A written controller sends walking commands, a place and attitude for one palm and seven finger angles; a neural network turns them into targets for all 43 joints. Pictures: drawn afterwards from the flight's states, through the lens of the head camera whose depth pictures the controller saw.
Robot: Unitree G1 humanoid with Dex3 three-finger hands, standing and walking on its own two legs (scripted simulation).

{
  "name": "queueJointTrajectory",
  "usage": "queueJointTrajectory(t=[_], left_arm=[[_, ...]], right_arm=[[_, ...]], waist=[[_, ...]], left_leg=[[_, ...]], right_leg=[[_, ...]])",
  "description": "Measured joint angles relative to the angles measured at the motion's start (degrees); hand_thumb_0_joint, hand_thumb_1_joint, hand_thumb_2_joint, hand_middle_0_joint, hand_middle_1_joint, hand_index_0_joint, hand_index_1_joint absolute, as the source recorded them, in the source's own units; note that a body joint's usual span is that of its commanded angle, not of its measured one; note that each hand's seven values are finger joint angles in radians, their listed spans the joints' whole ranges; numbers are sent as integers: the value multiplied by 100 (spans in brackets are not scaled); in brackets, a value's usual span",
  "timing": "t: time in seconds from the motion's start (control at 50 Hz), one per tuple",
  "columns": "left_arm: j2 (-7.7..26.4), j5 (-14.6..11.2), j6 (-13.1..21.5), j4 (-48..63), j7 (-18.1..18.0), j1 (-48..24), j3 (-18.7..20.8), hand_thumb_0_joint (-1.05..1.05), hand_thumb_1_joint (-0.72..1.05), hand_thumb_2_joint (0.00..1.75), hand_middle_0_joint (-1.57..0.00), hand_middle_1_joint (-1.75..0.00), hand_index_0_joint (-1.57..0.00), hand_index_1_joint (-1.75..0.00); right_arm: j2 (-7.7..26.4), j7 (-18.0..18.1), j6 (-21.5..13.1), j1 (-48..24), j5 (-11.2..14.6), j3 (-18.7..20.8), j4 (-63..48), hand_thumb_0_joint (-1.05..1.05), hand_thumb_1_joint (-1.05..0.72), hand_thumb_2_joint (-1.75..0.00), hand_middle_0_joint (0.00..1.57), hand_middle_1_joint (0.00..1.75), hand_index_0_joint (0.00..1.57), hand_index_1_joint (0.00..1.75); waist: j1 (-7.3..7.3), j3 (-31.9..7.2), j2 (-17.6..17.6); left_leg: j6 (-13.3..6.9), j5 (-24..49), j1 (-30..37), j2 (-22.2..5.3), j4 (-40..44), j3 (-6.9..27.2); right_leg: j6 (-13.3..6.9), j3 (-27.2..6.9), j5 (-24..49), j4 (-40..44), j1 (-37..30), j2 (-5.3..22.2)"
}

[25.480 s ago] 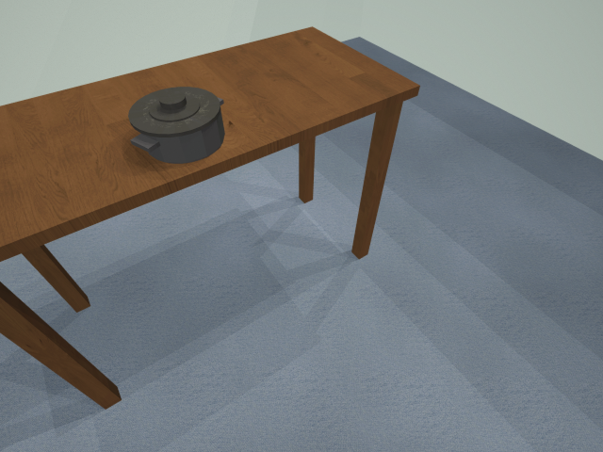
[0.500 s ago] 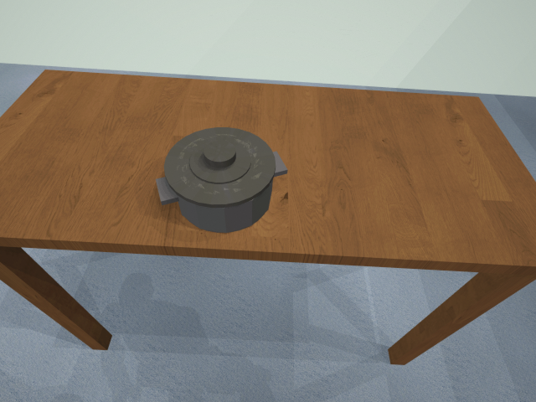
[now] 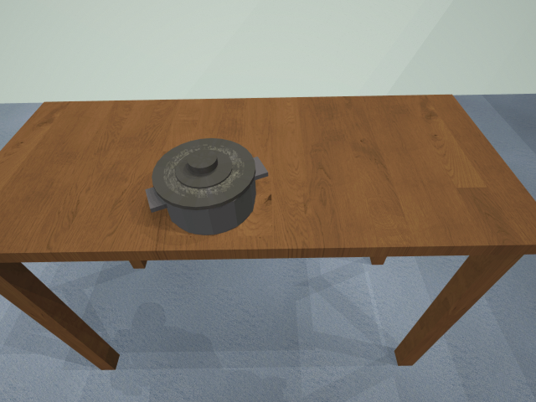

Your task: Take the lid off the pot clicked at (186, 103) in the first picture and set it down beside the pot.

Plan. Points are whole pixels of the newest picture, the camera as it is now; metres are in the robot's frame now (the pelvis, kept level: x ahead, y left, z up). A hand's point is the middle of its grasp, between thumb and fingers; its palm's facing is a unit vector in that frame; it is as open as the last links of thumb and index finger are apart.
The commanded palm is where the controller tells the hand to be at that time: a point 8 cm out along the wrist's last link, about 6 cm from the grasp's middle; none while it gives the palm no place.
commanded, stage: come to a stop and stand still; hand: left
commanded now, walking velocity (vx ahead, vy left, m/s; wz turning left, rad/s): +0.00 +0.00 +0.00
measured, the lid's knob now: (202, 161) +0.48 +0.14 +0.11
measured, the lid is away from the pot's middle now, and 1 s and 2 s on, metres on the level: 0.01 0.01 0.01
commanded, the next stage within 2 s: look again from close up in 0.32 s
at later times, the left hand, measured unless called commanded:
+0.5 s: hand out of the picture -0.01 +0.19 -0.17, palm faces +0.00 -0.98 -0.20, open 7.3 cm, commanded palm none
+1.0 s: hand out of the picture +0.05 +0.20 -0.17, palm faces +0.00 -0.98 -0.20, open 7.3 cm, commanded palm none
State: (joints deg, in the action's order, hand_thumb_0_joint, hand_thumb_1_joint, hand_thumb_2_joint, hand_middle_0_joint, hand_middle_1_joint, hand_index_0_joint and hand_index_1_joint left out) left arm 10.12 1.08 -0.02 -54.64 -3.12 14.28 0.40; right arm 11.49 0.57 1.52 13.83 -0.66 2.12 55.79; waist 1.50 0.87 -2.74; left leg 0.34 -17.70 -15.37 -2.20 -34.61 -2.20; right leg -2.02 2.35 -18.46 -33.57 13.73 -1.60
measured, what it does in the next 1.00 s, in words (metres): stands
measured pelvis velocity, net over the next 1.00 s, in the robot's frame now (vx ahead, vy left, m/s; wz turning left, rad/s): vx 0.03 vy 0.02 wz -0.02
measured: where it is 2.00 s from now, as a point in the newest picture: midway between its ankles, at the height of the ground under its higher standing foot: outside the picture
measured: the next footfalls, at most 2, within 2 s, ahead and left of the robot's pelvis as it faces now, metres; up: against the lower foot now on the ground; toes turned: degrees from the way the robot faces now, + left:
none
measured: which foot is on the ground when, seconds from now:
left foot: down 0.00-1.00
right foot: down 0.00-1.00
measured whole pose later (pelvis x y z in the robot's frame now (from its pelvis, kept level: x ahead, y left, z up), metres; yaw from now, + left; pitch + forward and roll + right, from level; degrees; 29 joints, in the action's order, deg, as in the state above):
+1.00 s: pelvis +0.03 +0.02 +0.01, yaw -1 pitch +0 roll +0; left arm 10.1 0.5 0.4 -60.6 -2.3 15.2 -0.8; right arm 9.3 1.5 -1.2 13.4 -0.4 -0.1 61.5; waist -0.4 2.2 1.2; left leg -1.5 -16.2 -10.8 0.1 -26.8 -4.1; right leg 0.2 0.4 -16.8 -26.6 10.0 0.4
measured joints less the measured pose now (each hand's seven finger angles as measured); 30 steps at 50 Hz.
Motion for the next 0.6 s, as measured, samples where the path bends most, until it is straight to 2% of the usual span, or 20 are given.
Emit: queueJointTrajectory(t=[0.08,0.32,0.6], left_arm=[[8,-26,-101,18,39,-11,-52,1,91,89,-20,-30,-20,-30],[43,-35,-90,-126,123,272,-96,1,92,89,-20,-30,-20,-30],[-42,-63,1,-538,112,376,-144,1,91,89,-20,-30,-20,-30]], right_arm=[[-100,-29,-59,152,-40,-111,-11,0,-91,-90,20,30,19,30],[-164,-36,-94,356,-48,-218,130,0,-91,-90,20,30,19,30],[-266,54,-211,259,18,-246,469,1,-92,-90,20,30,20,30]], waist=[[-29,-106,175],[-107,34,278],[-194,115,360]], left_leg=[[-59,74,54,75,87,-86],[-109,372,-83,133,454,-156],[-143,255,116,165,581,-158]], right_leg=[[64,-82,52,-2,7,75],[99,-150,333,289,195,122],[156,-156,264,501,-45,147]])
